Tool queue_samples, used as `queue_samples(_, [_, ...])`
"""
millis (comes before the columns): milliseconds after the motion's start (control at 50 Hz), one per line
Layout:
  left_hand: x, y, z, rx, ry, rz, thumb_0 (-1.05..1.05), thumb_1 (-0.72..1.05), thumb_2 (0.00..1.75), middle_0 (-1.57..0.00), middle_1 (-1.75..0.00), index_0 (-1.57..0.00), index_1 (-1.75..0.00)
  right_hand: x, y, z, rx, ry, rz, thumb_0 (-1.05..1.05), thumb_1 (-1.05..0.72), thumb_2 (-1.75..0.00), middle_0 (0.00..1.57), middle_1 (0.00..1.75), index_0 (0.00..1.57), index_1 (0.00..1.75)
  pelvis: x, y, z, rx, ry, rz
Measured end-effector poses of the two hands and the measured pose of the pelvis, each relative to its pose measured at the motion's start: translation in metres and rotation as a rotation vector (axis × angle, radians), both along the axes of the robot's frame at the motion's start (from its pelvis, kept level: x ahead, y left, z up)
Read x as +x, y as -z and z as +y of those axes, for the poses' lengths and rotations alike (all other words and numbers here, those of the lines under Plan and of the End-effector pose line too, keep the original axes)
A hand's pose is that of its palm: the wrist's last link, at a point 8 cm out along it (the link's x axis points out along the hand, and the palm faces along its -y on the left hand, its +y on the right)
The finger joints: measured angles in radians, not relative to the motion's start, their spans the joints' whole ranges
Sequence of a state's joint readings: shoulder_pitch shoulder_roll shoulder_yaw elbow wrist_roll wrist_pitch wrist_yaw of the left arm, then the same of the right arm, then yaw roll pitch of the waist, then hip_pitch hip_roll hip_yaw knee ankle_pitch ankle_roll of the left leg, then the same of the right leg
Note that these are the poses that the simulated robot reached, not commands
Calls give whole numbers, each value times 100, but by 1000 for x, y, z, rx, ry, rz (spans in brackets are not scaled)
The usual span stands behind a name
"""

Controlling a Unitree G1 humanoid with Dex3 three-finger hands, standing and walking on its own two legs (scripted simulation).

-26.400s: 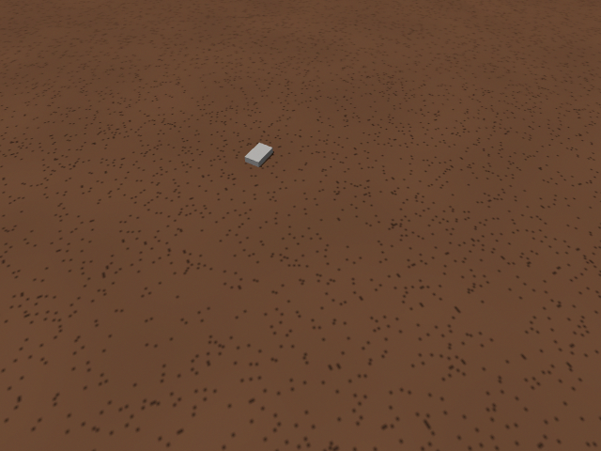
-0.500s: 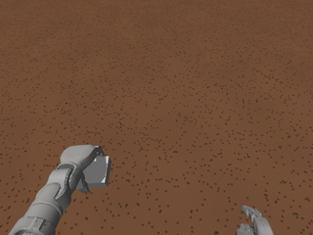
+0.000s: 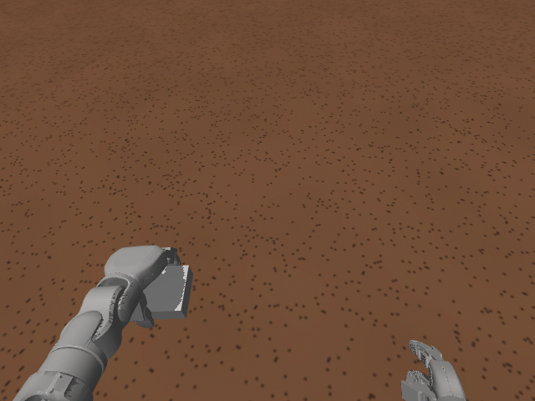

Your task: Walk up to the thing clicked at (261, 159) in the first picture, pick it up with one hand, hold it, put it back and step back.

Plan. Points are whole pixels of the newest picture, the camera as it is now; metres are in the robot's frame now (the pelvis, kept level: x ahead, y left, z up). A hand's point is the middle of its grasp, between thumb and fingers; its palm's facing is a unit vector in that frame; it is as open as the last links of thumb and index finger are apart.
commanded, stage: hold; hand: left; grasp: from above
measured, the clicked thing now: (150, 292) +0.30 +0.23 -0.06
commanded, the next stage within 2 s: crouch in 0.46 s
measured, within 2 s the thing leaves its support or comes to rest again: neither
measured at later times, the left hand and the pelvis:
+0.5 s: hand (142, 281) +0.31 +0.23 -0.03, palm faces -0.44 -0.05 -0.90, open 10.9 cm; pelvis +0.02 +0.01 +0.00, yaw +0 degrees
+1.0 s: hand (152, 302) +0.31 +0.25 -0.13, palm faces -0.45 +0.01 -0.89, open 10.9 cm; pelvis +0.00 +0.00 -0.04, yaw +2 degrees
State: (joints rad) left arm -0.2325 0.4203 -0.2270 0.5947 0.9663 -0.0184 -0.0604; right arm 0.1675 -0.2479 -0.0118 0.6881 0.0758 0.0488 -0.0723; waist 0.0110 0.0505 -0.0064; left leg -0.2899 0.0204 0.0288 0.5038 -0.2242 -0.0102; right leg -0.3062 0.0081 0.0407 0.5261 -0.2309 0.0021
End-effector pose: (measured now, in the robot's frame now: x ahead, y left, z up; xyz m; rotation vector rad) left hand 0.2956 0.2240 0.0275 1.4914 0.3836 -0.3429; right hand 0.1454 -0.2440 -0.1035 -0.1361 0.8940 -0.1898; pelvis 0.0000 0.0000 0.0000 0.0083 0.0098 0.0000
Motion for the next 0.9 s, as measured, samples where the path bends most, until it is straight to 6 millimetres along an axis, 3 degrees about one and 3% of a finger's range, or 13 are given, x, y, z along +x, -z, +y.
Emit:
queue_samples(660, [20,0,10,9,-11,2,-1,-6,48,-58,-57,-62,-53,10,0,3,2,25,40,1,-90,-90,20,30,20,30,19,-3,6,-4,0,14])
queue_samples(780, [15,19,10,-3,-7,25,-1,-6,48,-58,-57,-62,-54,10,-1,2,-11,18,47,1,-89,-90,20,30,20,30,18,-1,5,-4,-5,26])
queue_samples(900, [13,55,15,23,2,24,-1,-6,49,-58,-57,-62,-53,0,9,-4,-47,-4,97,1,-89,-90,20,30,20,30,9,11,4,-8,-18,89])
